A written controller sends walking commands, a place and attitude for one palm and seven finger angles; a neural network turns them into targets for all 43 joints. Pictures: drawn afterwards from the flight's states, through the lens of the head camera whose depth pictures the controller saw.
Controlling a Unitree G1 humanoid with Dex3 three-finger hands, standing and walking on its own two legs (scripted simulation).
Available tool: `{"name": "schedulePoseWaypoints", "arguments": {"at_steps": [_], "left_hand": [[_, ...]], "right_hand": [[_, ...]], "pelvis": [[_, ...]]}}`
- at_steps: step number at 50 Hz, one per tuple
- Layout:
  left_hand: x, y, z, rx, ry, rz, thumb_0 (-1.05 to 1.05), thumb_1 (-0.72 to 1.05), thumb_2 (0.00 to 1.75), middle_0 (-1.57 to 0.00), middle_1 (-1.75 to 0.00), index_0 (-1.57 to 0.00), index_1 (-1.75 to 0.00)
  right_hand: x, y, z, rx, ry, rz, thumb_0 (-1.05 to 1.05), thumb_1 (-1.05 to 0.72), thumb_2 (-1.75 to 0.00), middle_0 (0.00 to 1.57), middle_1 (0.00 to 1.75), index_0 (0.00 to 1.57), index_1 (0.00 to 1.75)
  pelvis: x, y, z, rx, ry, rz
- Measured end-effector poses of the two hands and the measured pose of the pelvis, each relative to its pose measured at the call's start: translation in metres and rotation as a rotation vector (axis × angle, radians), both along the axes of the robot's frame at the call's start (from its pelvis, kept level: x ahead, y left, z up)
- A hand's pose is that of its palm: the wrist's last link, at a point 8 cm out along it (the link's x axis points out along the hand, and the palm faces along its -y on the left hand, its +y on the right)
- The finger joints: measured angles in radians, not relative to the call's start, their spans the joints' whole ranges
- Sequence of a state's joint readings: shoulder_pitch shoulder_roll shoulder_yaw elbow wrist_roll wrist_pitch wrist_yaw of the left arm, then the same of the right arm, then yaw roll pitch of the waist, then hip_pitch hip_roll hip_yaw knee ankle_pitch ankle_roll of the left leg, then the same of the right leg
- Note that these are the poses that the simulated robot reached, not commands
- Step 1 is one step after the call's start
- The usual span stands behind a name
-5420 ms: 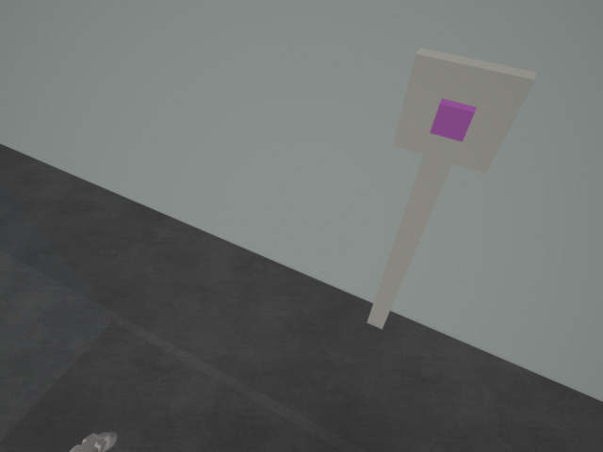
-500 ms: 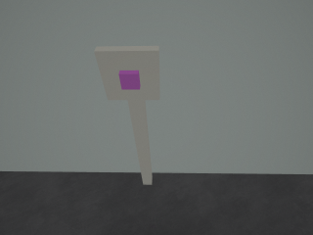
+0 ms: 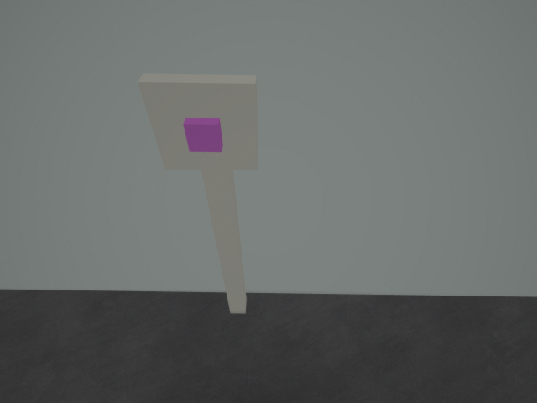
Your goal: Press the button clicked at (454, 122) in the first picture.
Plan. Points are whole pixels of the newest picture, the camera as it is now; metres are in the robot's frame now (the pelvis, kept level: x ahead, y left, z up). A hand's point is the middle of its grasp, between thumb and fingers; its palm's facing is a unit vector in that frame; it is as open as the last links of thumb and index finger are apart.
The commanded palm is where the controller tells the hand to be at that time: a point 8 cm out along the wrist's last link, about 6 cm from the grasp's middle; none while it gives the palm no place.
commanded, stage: shuffle to correct the standing spot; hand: left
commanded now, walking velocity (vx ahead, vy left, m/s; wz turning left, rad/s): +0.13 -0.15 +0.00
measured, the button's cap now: (204, 134) +0.53 +0.15 +0.12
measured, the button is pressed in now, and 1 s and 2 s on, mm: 0 0 0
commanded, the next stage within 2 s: come to a stop and stand still in 0.02 s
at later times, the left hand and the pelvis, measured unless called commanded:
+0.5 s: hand out of the picture +0.04 +0.14 -0.18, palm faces +0.04 -0.98 -0.20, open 7.4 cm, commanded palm none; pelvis +0.05 -0.02 +0.00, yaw -1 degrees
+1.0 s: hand out of the picture +0.07 +0.18 -0.17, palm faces -0.02 -0.98 -0.21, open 7.4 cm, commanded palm none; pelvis +0.01 +0.00 +0.00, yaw -1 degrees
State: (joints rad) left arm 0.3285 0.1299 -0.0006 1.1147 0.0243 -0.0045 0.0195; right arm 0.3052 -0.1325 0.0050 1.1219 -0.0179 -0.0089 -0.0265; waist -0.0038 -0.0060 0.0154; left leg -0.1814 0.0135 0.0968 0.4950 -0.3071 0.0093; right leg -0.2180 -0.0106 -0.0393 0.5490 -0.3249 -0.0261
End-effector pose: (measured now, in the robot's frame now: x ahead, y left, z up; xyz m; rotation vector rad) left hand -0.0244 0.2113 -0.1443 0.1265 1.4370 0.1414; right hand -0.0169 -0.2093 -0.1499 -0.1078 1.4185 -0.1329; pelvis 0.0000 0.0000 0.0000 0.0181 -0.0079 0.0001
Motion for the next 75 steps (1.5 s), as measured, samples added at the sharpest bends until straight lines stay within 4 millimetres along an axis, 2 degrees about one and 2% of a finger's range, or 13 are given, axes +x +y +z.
{"name": "schedulePoseWaypoints", "arguments": {"at_steps": [5,9,15,19,26,35,40,45,51,56,61,66,75], "left_hand": [[0.01,-0.008,-0.001,0.007,0.019,0.003,0.01,0.91,0.9,-0.2,-0.3,-0.2,-0.29],[0.019,-0.018,-0.004,0.013,0.006,0.031,0.01,0.91,0.9,-0.2,-0.3,-0.2,-0.29],[0.021,-0.033,-0.005,-0.009,0.036,0.048,0.01,0.91,0.9,-0.2,-0.3,-0.2,-0.29],[0.031,-0.033,-0.011,-0.02,0.059,0.04,0.01,0.91,0.9,-0.2,-0.3,-0.2,-0.3],[0.068,-0.02,-0.001,0.043,-0.04,0.01,0.01,0.92,0.9,-0.2,-0.3,-0.2,-0.3],[0.087,-0.004,0.013,0.115,-0.168,-0.053,0.01,0.92,0.9,-0.2,-0.3,-0.2,-0.29],[0.091,0.004,0.009,0.093,-0.223,-0.085,0.01,0.91,0.9,-0.2,-0.3,-0.2,-0.3],[0.095,0.012,0.004,0.059,-0.243,-0.078,0.01,0.91,0.9,-0.2,-0.3,-0.2,-0.3],[0.082,0.022,0.005,0.036,-0.211,-0.086,0.01,0.91,0.9,-0.2,-0.3,-0.2,-0.3],[0.06,0.03,0.002,0.031,-0.135,-0.079,0.01,0.91,0.9,-0.2,-0.3,-0.2,-0.3],[0.038,0.034,0.0,0.027,-0.056,-0.061,0.01,0.91,0.9,-0.2,-0.3,-0.2,-0.29],[0.023,0.033,-0.001,0.019,-0.002,-0.046,0.01,0.91,0.9,-0.2,-0.3,-0.2,-0.29],[0.025,0.026,-0.003,0.0,0.014,-0.036,0.01,0.91,0.9,-0.2,-0.3,-0.2,-0.29]], "right_hand": [[0.003,-0.013,-0.005,-0.004,0.025,-0.027,0.01,-0.9,-0.9,0.2,0.3,0.2,0.3],[0.016,-0.028,-0.007,-0.022,0.045,-0.016,0.01,-0.9,-0.9,0.2,0.3,0.2,0.3],[0.071,-0.037,0.001,-0.055,-0.025,0.01,0.01,-0.91,-0.9,0.2,0.3,0.2,0.3],[0.107,-0.038,0.005,-0.076,-0.116,0.009,0.01,-0.92,-0.9,0.2,0.3,0.2,0.3],[0.135,-0.033,0.005,-0.038,-0.197,0.028,0.01,-0.91,-0.9,0.2,0.3,0.2,0.3],[0.115,-0.037,0.004,-0.005,-0.216,-0.007,0.01,-0.91,-0.9,0.2,0.3,0.2,0.3],[0.093,-0.038,0.004,-0.037,-0.232,-0.028,0.01,-0.91,-0.9,0.2,0.3,0.2,0.3],[0.062,-0.027,0.008,-0.058,-0.179,-0.011,0.01,-0.91,-0.9,0.2,0.3,0.2,0.3],[0.027,-0.01,0.012,-0.051,-0.095,-0.005,0.01,-0.91,-0.9,0.2,0.3,0.2,0.3],[0.011,-0.001,0.013,-0.046,-0.041,-0.01,0.01,-0.9,-0.9,0.2,0.3,0.2,0.3],[0.011,0.004,0.014,-0.047,-0.017,-0.01,0.01,-0.9,-0.9,0.2,0.3,0.2,0.3],[0.023,0.006,0.013,-0.05,-0.028,-0.004,0.01,-0.9,-0.9,0.2,0.3,0.2,0.3],[0.053,0.003,0.015,-0.068,-0.077,0.011,0.01,-0.91,-0.9,0.2,0.3,0.2,0.3]], "pelvis": [[0.016,-0.013,-0.005,0.003,0.019,-0.004],[0.029,-0.023,-0.008,-0.012,0.027,0.011],[0.044,-0.024,-0.004,-0.017,0.015,0.004],[0.051,-0.022,-0.006,-0.006,0.006,-0.016],[0.047,-0.025,-0.003,0.008,0.017,-0.02],[0.032,-0.028,-0.003,-0.012,0.012,-0.034],[0.024,-0.017,-0.008,-0.032,-0.016,-0.028],[0.017,-0.006,-0.006,-0.03,-0.032,-0.021],[0.01,0.006,-0.001,-0.028,-0.01,-0.023],[0.01,0.012,0.001,-0.026,0.001,-0.024],[0.013,0.017,0.002,-0.025,0.005,-0.024],[0.018,0.019,0.003,-0.024,0.004,-0.027],[0.026,0.021,0.003,-0.02,-0.001,-0.03]]}}
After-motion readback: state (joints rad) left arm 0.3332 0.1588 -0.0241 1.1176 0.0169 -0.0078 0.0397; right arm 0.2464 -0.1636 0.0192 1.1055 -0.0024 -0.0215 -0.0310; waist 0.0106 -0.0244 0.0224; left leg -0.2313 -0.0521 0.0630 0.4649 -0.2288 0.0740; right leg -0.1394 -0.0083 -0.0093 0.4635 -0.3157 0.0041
